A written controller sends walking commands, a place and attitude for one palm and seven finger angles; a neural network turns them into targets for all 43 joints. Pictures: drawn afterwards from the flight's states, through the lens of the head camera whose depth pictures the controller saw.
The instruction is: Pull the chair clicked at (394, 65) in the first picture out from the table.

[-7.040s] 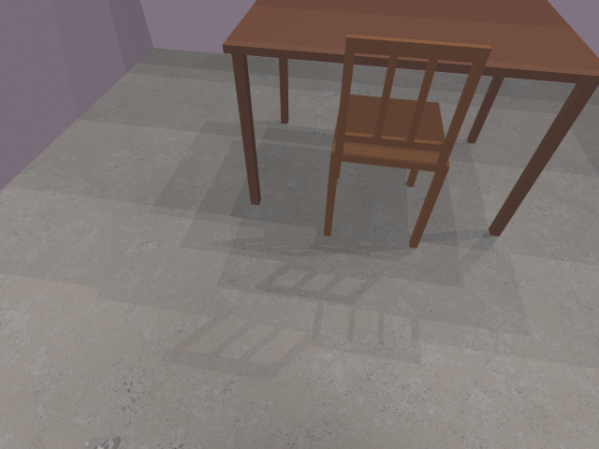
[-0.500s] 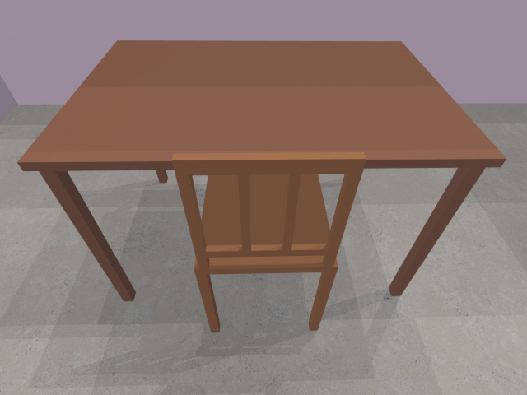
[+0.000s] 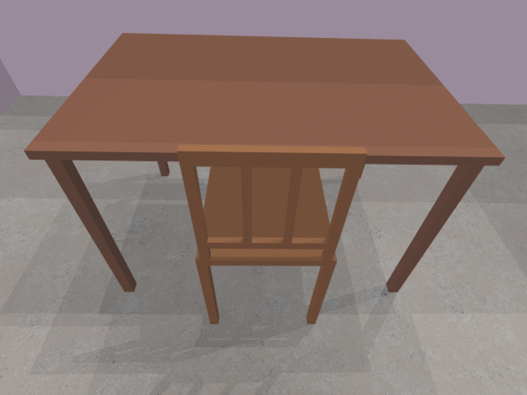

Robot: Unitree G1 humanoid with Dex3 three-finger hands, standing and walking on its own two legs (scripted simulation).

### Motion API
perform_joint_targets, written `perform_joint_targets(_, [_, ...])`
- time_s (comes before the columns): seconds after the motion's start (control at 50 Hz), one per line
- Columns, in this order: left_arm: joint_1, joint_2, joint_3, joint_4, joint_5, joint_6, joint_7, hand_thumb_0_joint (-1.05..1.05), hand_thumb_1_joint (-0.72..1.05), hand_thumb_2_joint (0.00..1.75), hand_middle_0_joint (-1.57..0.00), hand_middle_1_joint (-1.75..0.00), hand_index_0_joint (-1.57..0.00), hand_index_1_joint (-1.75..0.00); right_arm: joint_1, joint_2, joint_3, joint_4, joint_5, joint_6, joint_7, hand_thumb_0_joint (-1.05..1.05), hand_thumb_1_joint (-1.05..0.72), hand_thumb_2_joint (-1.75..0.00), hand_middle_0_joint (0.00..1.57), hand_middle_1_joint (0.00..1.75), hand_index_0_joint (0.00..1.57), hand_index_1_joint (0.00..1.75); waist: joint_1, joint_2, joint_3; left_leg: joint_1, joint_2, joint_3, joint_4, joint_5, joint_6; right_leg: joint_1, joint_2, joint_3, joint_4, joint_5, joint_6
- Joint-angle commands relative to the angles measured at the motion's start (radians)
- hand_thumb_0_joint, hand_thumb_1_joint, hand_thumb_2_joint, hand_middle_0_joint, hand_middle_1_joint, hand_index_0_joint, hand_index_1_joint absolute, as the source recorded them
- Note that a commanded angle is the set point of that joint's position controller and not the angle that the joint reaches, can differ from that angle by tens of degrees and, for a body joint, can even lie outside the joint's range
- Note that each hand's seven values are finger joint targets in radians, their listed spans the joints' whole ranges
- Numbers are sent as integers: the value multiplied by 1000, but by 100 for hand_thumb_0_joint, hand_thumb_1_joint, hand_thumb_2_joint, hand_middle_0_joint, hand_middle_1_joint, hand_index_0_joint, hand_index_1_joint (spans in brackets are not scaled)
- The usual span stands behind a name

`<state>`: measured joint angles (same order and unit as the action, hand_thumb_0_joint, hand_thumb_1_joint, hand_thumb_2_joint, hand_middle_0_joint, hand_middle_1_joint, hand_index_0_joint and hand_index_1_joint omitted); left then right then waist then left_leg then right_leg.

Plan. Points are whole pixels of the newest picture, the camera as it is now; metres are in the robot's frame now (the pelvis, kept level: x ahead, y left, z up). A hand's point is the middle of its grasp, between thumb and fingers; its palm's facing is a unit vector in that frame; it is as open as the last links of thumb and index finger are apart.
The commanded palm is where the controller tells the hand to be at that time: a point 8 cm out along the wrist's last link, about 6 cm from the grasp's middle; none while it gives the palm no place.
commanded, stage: look again from close up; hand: left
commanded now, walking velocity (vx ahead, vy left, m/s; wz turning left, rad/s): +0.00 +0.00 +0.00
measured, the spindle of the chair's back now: (247, 206) +0.55 +0.07 -0.10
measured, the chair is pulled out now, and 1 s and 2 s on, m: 0.00 0.00 0.00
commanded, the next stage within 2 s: none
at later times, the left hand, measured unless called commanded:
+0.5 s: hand out of the picture -0.02 +0.15 -0.18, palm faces +0.06 -0.99 -0.14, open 7.4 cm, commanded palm none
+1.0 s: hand out of the picture -0.02 +0.14 -0.17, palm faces +0.07 -0.99 -0.13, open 7.4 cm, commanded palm none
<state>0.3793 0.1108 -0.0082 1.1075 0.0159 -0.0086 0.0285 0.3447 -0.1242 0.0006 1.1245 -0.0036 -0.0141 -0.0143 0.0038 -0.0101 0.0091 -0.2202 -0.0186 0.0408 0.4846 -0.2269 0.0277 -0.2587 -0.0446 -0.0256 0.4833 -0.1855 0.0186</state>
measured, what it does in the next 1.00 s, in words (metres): stands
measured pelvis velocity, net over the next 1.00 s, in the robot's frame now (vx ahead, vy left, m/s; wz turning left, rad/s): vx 0.01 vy -0.01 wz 0.00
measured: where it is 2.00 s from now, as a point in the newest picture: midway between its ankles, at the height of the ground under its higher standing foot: outside the picture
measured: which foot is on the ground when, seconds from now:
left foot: down 0.00-1.00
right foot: down 0.00-1.00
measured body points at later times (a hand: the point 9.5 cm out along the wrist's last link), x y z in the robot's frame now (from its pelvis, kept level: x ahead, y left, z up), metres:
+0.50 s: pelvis +0.00 +0.00 +0.00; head +0.00 +0.00 +0.45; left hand -0.02 +0.20 -0.16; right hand -0.01 -0.20 -0.16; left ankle +0.02 +0.10 -0.74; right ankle +0.05 -0.13 -0.74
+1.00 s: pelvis +0.01 -0.01 +0.00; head +0.01 +0.00 +0.45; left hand -0.02 +0.19 -0.16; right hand +0.00 -0.21 -0.16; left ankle +0.02 +0.10 -0.74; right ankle +0.05 -0.13 -0.74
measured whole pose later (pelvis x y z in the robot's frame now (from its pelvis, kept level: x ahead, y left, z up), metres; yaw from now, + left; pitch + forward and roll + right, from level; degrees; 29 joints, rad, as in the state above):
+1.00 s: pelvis +0.01 -0.01 +0.00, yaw +0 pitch -2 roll +0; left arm 0.35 0.10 0.00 1.11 0.02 -0.02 0.03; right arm 0.32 -0.10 0.00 1.14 0.00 -0.02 -0.02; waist 0.01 -0.01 0.02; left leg -0.20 -0.01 0.03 0.45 -0.22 0.02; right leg -0.23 -0.03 -0.04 0.45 -0.18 0.01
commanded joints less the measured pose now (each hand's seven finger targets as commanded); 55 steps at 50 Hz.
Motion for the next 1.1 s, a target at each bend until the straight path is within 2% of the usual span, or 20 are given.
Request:
perform_joint_targets(0.0, [66, 83, 17, -23, 0, -22, 12, 0, 90, 90, -20, -30, -20, -30, 48, -79, -12, -28, -2, -13, -9, 0, -90, -90, 20, 30, 20, 30, -3, 10, 92, -94, 90, -110, -158, -124, 0, -10, -59, 75, -117, -114, -40])
perform_joint_targets(0.04, [66, 82, 17, -20, 0, -22, 12, 0, 90, 90, -20, -30, -20, -30, 49, -73, -13, -24, -1, -11, -10, 0, -90, -90, 20, 30, 20, 30, -4, -20, 99, -92, 90, -105, -157, -124, -1, -17, -59, 75, -128, -132, -40])
perform_joint_targets(0.08, [66, 77, 17, -20, 0, -23, 13, 0, 90, 90, -20, -30, -20, -30, 45, -71, -13, -22, -2, -12, -10, 0, -90, -90, 20, 30, 20, 30, -3, -1, 99, -86, 87, -102, -150, -107, -2, -20, -62, 77, -128, -121, -40])
perform_joint_targets(0.1, [66, 77, 17, -19, 0, -24, 13, 0, 90, 90, -20, -30, -20, -30, 47, -69, -11, -20, -2, -12, -10, 0, -90, -90, 20, 30, 20, 30, -4, -11, 92, -80, 86, -101, -145, -94, -2, -17, -63, 79, -128, -115, -40])
perform_joint_targets(0.14, [63, 77, 19, -20, 1, -22, 13, 0, 90, 90, -20, -30, -20, -30, 44, -67, -14, -19, -1, -9, -11, 0, -90, -90, 20, 30, 20, 30, -4, -6, 109, -85, 87, -101, -153, -121, -4, -30, -59, 77, -138, -144, -39])
perform_joint_targets(0.22, [62, 72, 21, -23, 1, -21, 13, 0, 90, 90, -20, -30, -20, -30, 45, -67, -13, -19, -4, -10, -10, 0, -90, -90, 20, 30, 20, 30, -4, 17, 104, -97, 89, -113, -162, -128, -3, -20, -56, 76, -126, -124, -40])
perform_joint_targets(0.34, [63, 70, 24, -27, 3, -20, 12, 0, 90, 90, -20, -30, -20, -30, 44, -63, -17, -21, -3, -8, -11, 0, -90, -90, 20, 30, 20, 30, -1, -6, 105, -97, 94, -115, -171, -142, 0, -16, -52, 69, -132, -123, -37])
perform_joint_targets(0.54, [58, 70, 26, -28, 2, -20, 12, 0, 90, 90, -20, -30, -20, -30, 43, -62, -14, -18, -3, -10, -12, 0, -90, -90, 20, 30, 20, 30, 1, 12, 97, -91, 96, -114, -177, -116, -2, 7, -51, 65, -128, -85, -38])
perform_joint_targets(0.6, [60, 67, 24, -24, 1, -21, 12, 0, 90, 90, -20, -30, -20, -30, 40, -63, -11, -16, -3, -12, -12, 0, -90, -90, 20, 30, 20, 30, 1, 15, 93, -86, 95, -114, -175, -98, -2, 13, -54, 64, -120, -59, -39])
perform_joint_targets(0.64, [63, 66, 25, -22, 1, -22, 12, 0, 90, 90, -20, -30, -20, -30, 39, -59, -13, -15, -1, -12, -13, 0, -90, -90, 20, 30, 20, 30, 3, -8, 90, -74, 97, -107, -173, -82, -1, 17, -54, 63, -129, -53, -38])
perform_joint_targets(0.72, [61, 64, 23, -19, 0, -24, 13, 0, 90, 90, -20, -30, -20, -30, 44, -61, -9, -10, -2, -14, -13, 0, -90, -90, 20, 30, 20, 30, 1, -2, 73, -55, 94, -103, -163, -42, -3, 26, -59, 65, -123, -26, -39])
perform_joint_targets(0.86, [59, 66, 24, -19, 2, -22, 13, 0, 90, 90, -20, -30, -20, -30, 38, -59, -10, -8, -3, -9, -13, 0, -90, -90, 20, 30, 20, 30, 0, -2, 104, -65, 88, -100, -166, -74, -6, 6, -56, 70, -141, -72, -40])
perform_joint_targets(1.08, [67, 64, 26, -20, 1, -22, 11, 0, 90, 90, -20, -30, -20, -30, 42, -52, -10, -10, -4, -8, -13, 0, -90, -90, 20, 30, 20, 30, 3, -5, 101, -63, 82, -98, -157, -65, -6, 5, -58, 69, -150, -90, -41])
